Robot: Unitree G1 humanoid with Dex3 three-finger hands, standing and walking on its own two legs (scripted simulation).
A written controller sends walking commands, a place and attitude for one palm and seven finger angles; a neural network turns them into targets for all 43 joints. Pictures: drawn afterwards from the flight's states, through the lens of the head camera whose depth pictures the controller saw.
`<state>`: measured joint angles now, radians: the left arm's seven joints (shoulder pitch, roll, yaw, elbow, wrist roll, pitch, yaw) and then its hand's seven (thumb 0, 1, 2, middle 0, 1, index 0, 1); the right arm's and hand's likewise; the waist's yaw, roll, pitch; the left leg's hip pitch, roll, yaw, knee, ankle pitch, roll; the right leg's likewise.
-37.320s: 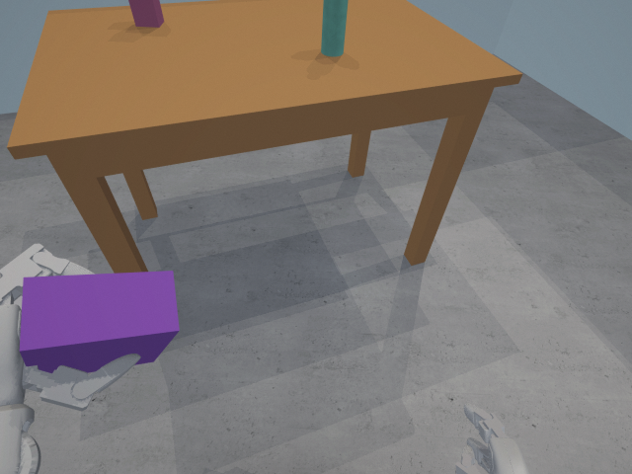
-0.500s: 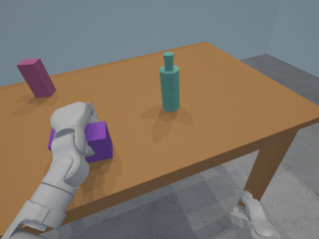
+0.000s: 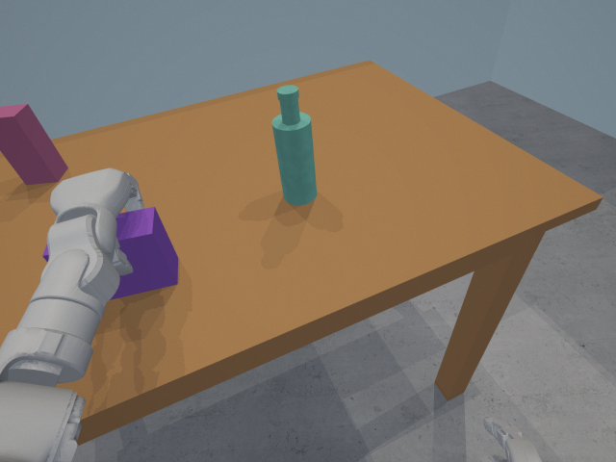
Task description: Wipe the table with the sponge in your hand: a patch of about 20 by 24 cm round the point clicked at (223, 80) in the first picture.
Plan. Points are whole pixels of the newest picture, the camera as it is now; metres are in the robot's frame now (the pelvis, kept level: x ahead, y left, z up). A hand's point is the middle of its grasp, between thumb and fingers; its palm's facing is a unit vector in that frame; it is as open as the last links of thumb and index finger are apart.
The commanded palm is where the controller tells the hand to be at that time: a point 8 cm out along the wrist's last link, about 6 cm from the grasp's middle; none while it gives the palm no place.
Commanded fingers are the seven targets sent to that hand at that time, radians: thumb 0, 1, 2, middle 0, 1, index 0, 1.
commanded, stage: wipe forward along the middle lane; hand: left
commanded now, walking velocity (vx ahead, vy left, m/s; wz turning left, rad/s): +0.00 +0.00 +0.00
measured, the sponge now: (123, 265) +0.36 +0.30 +0.09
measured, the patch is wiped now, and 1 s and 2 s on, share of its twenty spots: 1.00 1.00 1.00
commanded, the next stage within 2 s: slide back across to the first lane in 0.42 s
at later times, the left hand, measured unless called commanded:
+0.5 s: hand (110, 211) +0.40 +0.32 +0.15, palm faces -0.08 -0.04 -1.00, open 9.9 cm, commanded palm +0.38 +0.33 +0.19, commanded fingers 0.00 0.10 1.30 -1.20 -1.60 -1.20 -1.60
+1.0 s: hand (66, 213) +0.40 +0.38 +0.16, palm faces +0.00 -0.02 -1.00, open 9.8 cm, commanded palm +0.36 +0.38 +0.22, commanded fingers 0.00 0.10 1.30 -1.20 -1.60 -1.20 -1.60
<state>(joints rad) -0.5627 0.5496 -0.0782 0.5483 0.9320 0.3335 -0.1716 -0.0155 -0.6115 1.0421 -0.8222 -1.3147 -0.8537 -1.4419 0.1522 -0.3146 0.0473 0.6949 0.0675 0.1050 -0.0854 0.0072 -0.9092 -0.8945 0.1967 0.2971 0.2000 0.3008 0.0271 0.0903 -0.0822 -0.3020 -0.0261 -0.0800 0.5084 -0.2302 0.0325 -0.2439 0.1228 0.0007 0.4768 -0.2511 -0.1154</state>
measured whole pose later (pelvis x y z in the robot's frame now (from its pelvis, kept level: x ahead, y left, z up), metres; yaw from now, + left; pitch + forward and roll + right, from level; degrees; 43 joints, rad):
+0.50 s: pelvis +0.01 +0.01 +0.00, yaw +0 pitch +4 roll +0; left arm -0.70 0.58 -0.05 0.78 0.97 0.22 -0.13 -0.03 -0.61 1.05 -0.82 -1.33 -0.85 -1.46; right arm 0.17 -0.31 0.04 0.69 0.08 0.14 -0.08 0.01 -0.91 -0.89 0.20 0.30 0.20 0.30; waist 0.00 0.08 -0.11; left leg -0.36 -0.03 -0.08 0.50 -0.23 0.03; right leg -0.29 0.12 0.00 0.46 -0.25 -0.10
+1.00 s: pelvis +0.03 +0.05 +0.01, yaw +0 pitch +3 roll -1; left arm -0.53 0.60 -0.01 0.53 0.96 0.30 -0.11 -0.01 -0.58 1.04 -0.80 -1.35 -0.83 -1.49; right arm 0.15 -0.30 0.03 0.65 0.08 0.15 -0.05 0.01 -0.91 -0.89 0.20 0.30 0.20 0.30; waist 0.02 0.09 -0.09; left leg -0.28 -0.07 -0.05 0.47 -0.24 0.06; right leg -0.21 0.07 0.03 0.41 -0.25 -0.05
